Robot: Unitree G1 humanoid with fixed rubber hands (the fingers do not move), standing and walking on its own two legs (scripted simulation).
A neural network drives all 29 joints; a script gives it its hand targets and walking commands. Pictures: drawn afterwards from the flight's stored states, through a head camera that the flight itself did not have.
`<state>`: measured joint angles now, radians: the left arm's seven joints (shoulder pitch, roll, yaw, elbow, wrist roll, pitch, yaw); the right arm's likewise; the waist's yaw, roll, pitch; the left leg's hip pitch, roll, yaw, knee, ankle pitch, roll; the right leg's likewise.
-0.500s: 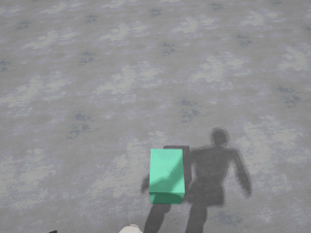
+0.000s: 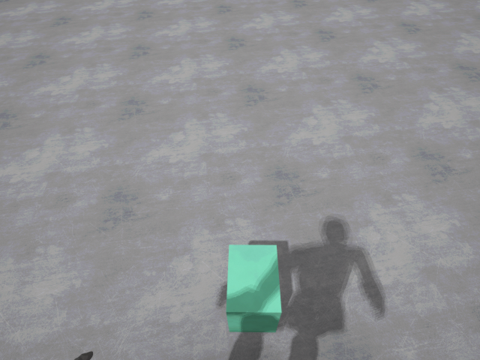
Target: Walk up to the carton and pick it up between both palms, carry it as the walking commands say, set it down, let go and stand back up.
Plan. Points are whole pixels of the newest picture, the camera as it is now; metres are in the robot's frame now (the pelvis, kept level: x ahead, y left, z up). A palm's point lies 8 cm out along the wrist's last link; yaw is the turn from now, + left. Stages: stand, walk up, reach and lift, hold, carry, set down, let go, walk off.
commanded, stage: walk up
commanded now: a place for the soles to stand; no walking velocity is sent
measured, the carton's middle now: (252, 289) +0.48 +0.00 -0.64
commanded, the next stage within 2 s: reach and lift in 0.68 s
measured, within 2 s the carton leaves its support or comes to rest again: neither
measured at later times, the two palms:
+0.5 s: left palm out of the picture +0.09 +0.33 -0.10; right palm out of the picture +0.08 -0.29 -0.10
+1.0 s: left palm out of the picture +0.15 +0.30 -0.12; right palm out of the picture +0.15 -0.25 -0.11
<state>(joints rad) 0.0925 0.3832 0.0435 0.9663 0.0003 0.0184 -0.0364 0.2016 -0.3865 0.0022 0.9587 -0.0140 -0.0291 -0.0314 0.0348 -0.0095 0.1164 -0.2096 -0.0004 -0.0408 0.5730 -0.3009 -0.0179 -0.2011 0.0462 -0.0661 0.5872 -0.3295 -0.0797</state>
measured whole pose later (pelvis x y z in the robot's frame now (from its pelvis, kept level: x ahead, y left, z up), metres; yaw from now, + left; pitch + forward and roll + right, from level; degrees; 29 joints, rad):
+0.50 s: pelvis +0.00 +0.02 +0.00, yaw +0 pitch -4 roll +0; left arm 0.09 0.38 0.04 0.99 0.00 0.02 -0.04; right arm 0.20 -0.39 0.00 0.97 -0.01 -0.03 -0.03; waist 0.03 -0.01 0.10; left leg -0.18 -0.01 -0.04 0.55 -0.29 -0.01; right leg -0.16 0.04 -0.07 0.52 -0.30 -0.06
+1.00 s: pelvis -0.01 +0.02 -0.01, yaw +0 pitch +6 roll +0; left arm 0.05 0.31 0.13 0.61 0.00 0.21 -0.06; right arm 0.10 -0.31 -0.01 0.60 -0.05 0.20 0.02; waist 0.03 -0.02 0.15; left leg -0.46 0.00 -0.04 0.67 -0.31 -0.01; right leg -0.44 0.04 -0.07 0.65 -0.32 -0.06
